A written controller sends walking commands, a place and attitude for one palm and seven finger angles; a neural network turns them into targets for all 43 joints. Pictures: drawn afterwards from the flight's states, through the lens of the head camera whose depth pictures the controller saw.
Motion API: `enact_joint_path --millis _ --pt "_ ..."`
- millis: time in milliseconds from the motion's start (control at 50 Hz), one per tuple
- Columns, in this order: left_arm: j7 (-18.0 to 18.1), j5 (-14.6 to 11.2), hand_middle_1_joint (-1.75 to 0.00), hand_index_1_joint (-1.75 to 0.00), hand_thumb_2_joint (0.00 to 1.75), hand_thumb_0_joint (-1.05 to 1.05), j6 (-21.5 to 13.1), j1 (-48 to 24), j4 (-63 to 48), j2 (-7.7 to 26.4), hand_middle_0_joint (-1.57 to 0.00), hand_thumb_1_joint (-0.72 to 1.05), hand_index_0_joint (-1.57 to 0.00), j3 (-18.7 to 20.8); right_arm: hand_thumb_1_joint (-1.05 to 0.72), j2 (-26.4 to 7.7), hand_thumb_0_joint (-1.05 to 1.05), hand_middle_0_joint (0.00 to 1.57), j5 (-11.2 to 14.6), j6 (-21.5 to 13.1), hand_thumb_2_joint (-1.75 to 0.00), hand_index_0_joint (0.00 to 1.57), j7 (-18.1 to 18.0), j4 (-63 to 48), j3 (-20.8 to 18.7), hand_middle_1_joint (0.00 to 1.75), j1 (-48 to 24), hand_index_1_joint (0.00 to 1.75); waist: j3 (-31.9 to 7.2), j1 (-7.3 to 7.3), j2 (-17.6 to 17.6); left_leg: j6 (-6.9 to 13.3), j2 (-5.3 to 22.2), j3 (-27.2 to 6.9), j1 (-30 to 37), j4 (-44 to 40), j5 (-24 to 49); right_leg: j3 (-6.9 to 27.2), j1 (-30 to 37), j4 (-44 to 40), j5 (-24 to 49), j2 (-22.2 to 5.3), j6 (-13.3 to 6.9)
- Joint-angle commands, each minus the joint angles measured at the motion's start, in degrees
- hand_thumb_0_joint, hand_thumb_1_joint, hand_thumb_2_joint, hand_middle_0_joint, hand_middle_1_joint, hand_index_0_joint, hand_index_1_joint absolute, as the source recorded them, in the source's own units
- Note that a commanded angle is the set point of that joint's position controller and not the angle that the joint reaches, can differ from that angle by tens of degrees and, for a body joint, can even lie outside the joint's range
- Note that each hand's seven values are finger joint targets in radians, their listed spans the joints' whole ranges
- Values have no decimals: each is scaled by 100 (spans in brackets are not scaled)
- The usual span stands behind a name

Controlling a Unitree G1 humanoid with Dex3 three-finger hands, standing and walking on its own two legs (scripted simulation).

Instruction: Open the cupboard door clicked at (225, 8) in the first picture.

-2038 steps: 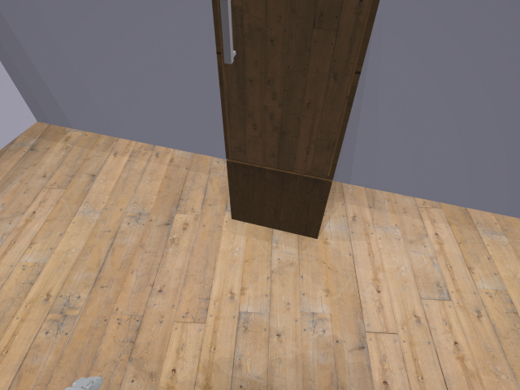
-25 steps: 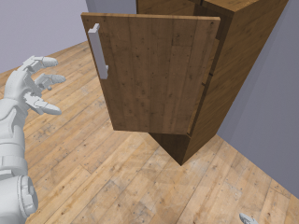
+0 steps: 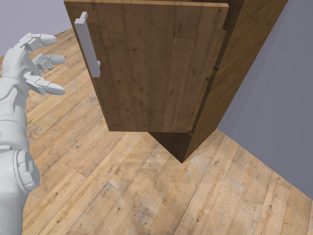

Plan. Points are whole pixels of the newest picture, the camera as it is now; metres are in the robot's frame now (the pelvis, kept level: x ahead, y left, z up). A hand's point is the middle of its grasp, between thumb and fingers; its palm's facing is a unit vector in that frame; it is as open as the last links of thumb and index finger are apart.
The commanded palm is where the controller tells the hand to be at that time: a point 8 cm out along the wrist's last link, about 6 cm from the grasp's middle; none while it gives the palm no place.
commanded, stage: move the hooked fingers beside the handle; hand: left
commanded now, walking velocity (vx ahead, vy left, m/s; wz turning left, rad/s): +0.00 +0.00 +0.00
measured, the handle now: (90, 47) +0.56 +0.16 +0.15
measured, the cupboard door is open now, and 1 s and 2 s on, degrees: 45 45 45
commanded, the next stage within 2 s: slide the fingers in behind the handle in 1.18 s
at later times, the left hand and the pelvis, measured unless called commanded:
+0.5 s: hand (64, 48) +0.53 +0.22 +0.17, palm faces -0.04 -1.00 +0.01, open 14.0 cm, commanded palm +0.51 +0.27 +0.15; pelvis +0.00 +0.00 -0.01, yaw -1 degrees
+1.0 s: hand (64, 54) +0.53 +0.22 +0.16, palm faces -0.05 -1.00 +0.03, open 14.0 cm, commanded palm +0.51 +0.27 +0.15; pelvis +0.01 +0.00 -0.01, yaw -1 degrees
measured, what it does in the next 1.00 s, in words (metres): stands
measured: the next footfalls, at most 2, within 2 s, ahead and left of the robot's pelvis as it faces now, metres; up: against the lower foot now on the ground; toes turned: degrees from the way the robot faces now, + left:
none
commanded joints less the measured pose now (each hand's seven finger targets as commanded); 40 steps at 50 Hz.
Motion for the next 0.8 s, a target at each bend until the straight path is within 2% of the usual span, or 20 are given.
enact_joint_path --millis 0,40,80,120,200,240,260,320,360,420,460,500,540,580,620,640,680,720,760,780 --pt "51 -152 -120 -120 30 0 -479 -2739 -1237 1578 -30 -50 -30 192 -90 -956 0 20 -38 -17 -90 20 -33 -390 -381 30 649 30 -2393 -44 590 -243 114 -815 1277 -120 3370 403 898 52 2042 233 -147" --pt "71 -137 -120 -120 30 0 -447 -2984 -1020 1614 -30 -50 -30 186 -90 -983 0 20 -43 58 -90 20 -32 -316 -385 30 744 30 -2184 -157 322 -192 126 -801 1113 -111 3270 393 844 38 2070 260 -131" --pt "118 -71 -120 -120 30 0 -414 -2922 -831 1605 -30 -50 -30 191 -90 -981 0 20 -53 107 -90 20 -10 -341 -382 30 771 30 -2206 -126 531 -179 96 -763 1005 -116 3047 422 792 38 1953 249 -135" --pt "197 21 -120 -120 30 0 -446 -3231 -709 1909 -30 -50 -30 303 -90 -1024 0 20 -71 176 -90 20 -17 -301 -378 30 867 30 -2054 -207 315 -132 86 -762 728 -111 2758 414 856 69 1944 244 -153" --pt "279 193 -120 -120 30 0 -518 -3610 -388 2093 -30 -50 -30 301 -90 -1041 0 20 -85 237 -90 20 -22 -287 -358 30 978 30 -2095 -356 303 -68 48 -744 492 -73 2241 475 775 72 1757 251 -124" --pt "252 212 -120 -120 30 0 -625 -3938 -521 2138 -30 -50 -30 296 -90 -1042 0 20 -113 249 -90 20 -10 -287 -357 30 1063 30 -2458 -383 643 -88 50 -773 701 -7 2450 503 788 112 1874 261 -139" --pt "251 232 -120 -120 30 0 -627 -3886 -363 2272 -30 -50 -30 391 -90 -1054 0 20 -118 276 -90 20 -16 -272 -362 30 1104 30 -2545 -399 524 -74 53 -769 654 42 2460 515 812 136 1930 270 -133" --pt "221 286 -120 -120 30 0 -581 -4117 1 2088 -30 -50 -30 153 -90 -1064 0 20 -137 342 -90 20 -20 -236 -342 30 1227 30 -2296 -576 540 -68 64 -788 465 94 2412 483 623 172 1949 274 -143" --pt "214 340 -120 -120 30 0 -507 -4079 245 2434 -30 -50 -30 345 -90 -1124 0 20 -137 394 -90 20 -24 -252 -330 30 1295 30 -2297 -584 356 -36 49 -752 198 126 2198 534 678 165 1922 274 -103" --pt "174 349 -120 -120 30 0 -545 -3710 185 2485 -30 -50 -30 450 -90 -1112 0 20 -163 437 -90 20 10 -371 -355 30 1382 30 -2663 -435 435 -43 43 -733 252 210 2554 513 877 304 2250 281 -150" --pt "103 352 -120 -120 30 0 -576 -3491 -62 2777 -30 -50 -30 690 -90 -1118 0 20 -165 516 -90 20 42 -444 -384 30 1389 30 -2954 -309 471 -53 44 -690 294 256 2785 555 1068 340 2518 283 -126" --pt "37 314 -120 -120 30 0 -524 -3335 -52 2630 -30 -50 -30 578 -90 -1113 0 20 -144 589 -90 20 68 -514 -386 30 1329 30 -2678 -342 313 -22 37 -616 61 221 2505 555 1063 292 2481 283 -103" --pt "-16 277 -120 -120 30 0 -544 -3288 -359 2859 -30 -50 -30 737 -90 -1124 0 20 -114 661 -90 20 69 -587 -388 30 1308 30 -2807 -221 577 -23 22 -626 214 223 2707 555 1118 332 2559 297 -127" --pt "-42 244 -120 -120 30 0 -565 -3416 -662 2525 -30 -50 -30 525 -90 -1060 0 20 -120 695 -90 20 83 -595 -416 30 1287 30 -2868 -291 918 -50 57 -660 575 250 2925 520 867 293 2445 314 -129" --pt "-40 107 -120 -120 30 0 -578 -3307 -692 2554 -30 -50 -30 637 -90 -1088 0 20 -117 724 -90 20 73 -579 -426 30 1304 30 -2736 -309 615 -31 103 -690 626 273 3042 472 808 288 2439 344 -135" --pt "-52 102 -120 -120 30 0 -582 -3470 -832 2468 -30 -50 -30 557 -90 -1069 0 20 -110 727 -90 20 83 -554 -421 30 1291 30 -2766 -328 786 -50 104 -723 749 253 3063 477 712 253 2342 352 -115" --pt "-29 90 -120 -120 30 0 -551 -3633 -901 1945 -30 -50 -30 190 -90 -1013 0 20 -115 699 -90 20 92 -474 -432 30 1265 30 -2660 -428 1024 -84 133 -763 1001 275 3120 441 402 197 2139 361 -116" --pt "31 42 -120 -120 30 0 -523 -3698 -793 2096 -30 -50 -30 331 -90 -1056 0 20 -121 687 -90 20 56 -408 -425 30 1291 30 -2539 -464 819 -73 149 -784 939 275 3105 408 395 207 2114 372 -137" --pt "59 90 -120 -120 30 0 -490 -3762 -888 1880 -30 -50 -30 159 -90 -1007 0 20 -126 649 -90 20 77 -377 -422 30 1267 30 -2726 -435 1126 -132 147 -819 1135 303 3312 415 311 212 2102 365 -131" --pt "102 114 -120 -120 30 0 -452 -3700 -670 1804 -30 -50 -30 131 -90 -997 0 20 -140 641 -90 20 78 -334 -414 30 1270 30 -2568 -469 936 -131 158 -823 1032 307 3259 395 274 208 2088 369 -131"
